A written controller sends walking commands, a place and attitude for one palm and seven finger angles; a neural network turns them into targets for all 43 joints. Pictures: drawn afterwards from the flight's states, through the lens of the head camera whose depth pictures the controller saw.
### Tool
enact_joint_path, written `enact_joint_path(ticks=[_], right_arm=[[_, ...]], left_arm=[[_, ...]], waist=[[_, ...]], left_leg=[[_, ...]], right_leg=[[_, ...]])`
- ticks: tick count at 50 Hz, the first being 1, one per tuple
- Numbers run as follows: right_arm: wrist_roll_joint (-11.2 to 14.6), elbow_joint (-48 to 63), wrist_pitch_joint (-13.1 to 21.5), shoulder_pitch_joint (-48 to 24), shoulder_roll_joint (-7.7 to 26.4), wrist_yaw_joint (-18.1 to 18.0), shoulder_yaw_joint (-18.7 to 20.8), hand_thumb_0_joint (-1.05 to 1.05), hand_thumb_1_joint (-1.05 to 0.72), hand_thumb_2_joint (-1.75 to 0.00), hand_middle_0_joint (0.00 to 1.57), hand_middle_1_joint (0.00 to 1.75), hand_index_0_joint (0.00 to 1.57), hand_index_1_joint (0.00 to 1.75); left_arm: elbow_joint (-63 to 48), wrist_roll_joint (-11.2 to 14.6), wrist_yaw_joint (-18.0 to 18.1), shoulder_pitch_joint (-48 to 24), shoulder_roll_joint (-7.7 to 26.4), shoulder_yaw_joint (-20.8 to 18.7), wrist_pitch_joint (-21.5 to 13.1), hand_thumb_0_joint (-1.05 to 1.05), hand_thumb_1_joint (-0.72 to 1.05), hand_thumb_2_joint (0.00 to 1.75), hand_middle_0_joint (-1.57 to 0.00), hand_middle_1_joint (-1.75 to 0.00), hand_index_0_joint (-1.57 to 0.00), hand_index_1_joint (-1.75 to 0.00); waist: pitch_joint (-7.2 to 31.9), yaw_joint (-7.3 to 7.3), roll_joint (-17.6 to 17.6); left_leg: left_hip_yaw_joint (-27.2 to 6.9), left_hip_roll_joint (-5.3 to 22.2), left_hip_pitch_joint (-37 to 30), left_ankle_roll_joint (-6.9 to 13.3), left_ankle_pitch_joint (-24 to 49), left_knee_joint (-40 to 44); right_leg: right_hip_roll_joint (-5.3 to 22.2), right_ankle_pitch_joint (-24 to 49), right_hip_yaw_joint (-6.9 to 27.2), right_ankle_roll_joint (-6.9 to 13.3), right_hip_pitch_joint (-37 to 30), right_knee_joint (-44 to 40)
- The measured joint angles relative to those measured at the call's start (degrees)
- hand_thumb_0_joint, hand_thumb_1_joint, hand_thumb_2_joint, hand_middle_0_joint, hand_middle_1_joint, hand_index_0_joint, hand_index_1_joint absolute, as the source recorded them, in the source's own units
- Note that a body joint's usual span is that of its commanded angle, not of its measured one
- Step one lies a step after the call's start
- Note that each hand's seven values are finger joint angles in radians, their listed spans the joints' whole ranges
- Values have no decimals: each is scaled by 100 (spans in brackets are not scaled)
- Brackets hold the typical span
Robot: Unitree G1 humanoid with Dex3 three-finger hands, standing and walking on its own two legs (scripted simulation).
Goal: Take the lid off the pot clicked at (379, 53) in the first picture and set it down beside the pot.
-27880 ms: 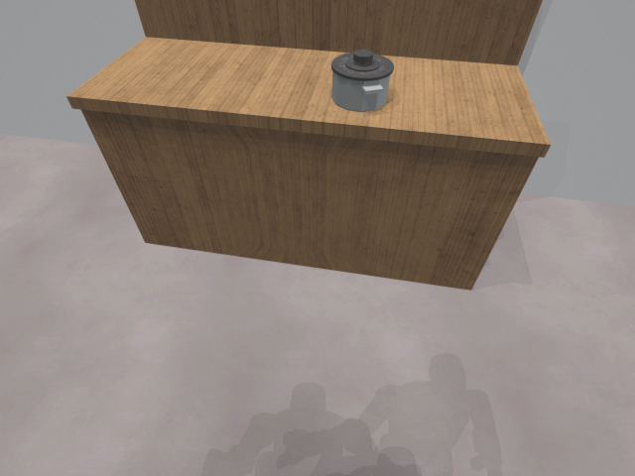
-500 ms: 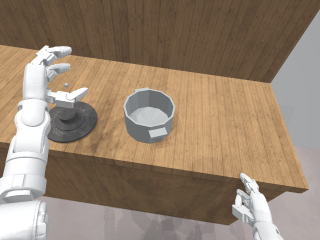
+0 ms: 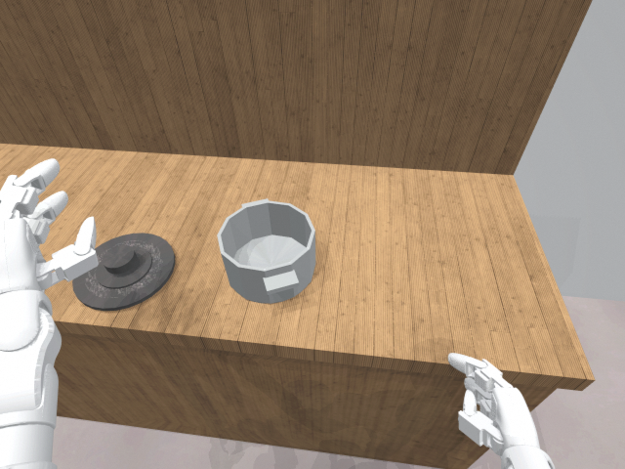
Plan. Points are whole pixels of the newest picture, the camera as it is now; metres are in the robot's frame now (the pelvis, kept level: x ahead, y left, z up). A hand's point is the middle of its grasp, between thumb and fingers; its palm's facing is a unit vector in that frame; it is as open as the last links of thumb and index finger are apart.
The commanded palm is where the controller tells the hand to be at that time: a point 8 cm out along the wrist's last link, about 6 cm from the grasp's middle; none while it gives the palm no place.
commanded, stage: draw the hand back to the body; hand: left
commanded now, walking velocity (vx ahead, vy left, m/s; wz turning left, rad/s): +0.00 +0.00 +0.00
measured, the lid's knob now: (119, 259) +0.46 +0.39 -0.04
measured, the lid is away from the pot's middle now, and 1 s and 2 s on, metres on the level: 0.27 0.27 0.27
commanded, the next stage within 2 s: step back with the hand held close in 1.02 s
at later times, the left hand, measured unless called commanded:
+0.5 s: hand (36, 315) +0.22 +0.29 +0.17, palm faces +0.46 -0.85 -0.25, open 7.5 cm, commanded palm +0.17 +0.31 +0.18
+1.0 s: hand (28, 366) +0.17 +0.27 +0.16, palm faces +0.40 -0.84 -0.36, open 7.5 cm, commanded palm +0.12 +0.31 +0.18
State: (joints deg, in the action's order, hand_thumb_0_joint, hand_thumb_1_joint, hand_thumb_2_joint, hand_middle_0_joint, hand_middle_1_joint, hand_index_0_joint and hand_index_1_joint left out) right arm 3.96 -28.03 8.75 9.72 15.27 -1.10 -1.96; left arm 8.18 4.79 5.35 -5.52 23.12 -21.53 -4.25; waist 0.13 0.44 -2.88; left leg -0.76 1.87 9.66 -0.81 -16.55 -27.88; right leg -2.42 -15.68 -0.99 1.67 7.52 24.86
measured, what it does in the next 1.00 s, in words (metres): stands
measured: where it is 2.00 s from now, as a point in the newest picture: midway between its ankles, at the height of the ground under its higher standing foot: outside the picture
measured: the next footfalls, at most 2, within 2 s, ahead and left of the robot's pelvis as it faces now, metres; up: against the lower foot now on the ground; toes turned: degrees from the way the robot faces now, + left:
none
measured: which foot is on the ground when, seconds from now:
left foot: down 0.00-1.00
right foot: down 0.00-1.00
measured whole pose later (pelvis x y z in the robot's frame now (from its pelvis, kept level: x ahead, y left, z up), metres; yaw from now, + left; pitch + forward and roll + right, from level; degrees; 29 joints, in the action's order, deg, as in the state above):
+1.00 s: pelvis -0.01 +0.03 +0.00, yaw +0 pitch -4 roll -1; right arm 2.1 -30.5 9.4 10.5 13.3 -3.7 -0.1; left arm -28.7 4.6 6.5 31.8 18.8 -16.9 -5.6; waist 0.3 2.5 -2.8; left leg 0.1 -0.1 7.7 1.2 -15.6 -27.2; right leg -0.4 -14.4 -0.3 -0.4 5.3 23.5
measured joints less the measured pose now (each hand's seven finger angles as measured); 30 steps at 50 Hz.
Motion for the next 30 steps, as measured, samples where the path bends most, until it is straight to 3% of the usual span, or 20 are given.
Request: enact_joint_path(ticks=[15, 30], right_arm=[[-24, -305, 4, -211, -126, -198, 43, 1, -91, -90, 20, 30, 30, 36], [-126, -404, 44, -130, -151, -228, 126, 1, -90, -90, 20, 30, 20, 31]], left_arm=[[-913, 123, 32, 906, -255, 162, -139, 2, 81, 90, -22, -33, -23, -32], [-2419, 89, 80, 2257, -442, 333, -186, 2, 88, 90, -20, -30, -21, -30]], waist=[[-128, 134, -29], [-115, 217, 45]], left_leg=[[7, -92, -165, 68, 225, 159], [82, -205, -291, 182, 245, 246]], right_leg=[[93, 199, 0, -69, -163, -133], [209, 242, 68, -184, -287, -236]])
